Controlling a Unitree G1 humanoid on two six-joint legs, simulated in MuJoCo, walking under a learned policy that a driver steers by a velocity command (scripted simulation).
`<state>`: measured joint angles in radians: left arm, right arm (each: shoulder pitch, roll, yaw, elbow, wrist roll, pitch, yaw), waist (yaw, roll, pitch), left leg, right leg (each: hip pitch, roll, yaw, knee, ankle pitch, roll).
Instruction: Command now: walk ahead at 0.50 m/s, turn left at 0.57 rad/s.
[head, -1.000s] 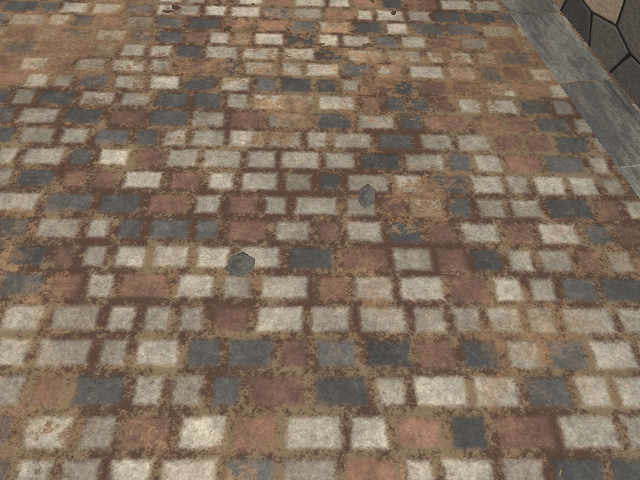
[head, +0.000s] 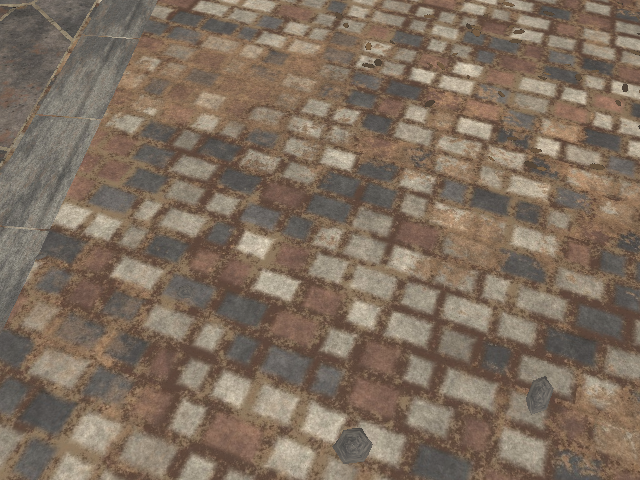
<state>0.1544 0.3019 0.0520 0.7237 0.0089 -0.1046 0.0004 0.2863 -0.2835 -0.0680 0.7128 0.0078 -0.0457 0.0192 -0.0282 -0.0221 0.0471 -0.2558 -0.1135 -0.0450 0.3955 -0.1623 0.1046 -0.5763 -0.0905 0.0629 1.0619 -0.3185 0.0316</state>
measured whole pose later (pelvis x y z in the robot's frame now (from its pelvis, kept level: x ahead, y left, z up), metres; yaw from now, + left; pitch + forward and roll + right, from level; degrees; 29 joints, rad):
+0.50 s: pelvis +0.28 -0.06 +0.00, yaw +8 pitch +1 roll -1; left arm 0.29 0.25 0.04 0.81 0.01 -0.09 -0.02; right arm 0.21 -0.29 -0.06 0.70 0.00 -0.05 -0.01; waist 0.04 0.04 0.04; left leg -0.56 0.04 -0.05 0.99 -0.32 -0.01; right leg -0.22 0.05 -0.01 0.35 -0.16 -0.05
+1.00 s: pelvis +0.40 -0.01 -0.01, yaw +8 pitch +0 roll +0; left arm 0.22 0.25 0.02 0.92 0.02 0.01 0.02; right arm 0.13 -0.21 -0.03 0.78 -0.02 0.00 -0.01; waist 0.02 0.00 0.01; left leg -0.33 -0.03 0.00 0.52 -0.18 0.02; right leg -0.20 -0.03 0.02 0.54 -0.34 0.03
